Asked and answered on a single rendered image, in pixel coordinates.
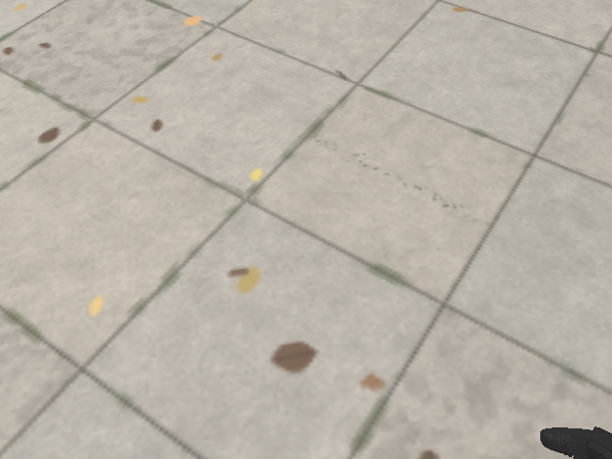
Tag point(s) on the right robot hand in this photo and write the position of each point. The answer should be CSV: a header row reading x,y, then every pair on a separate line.
x,y
582,443

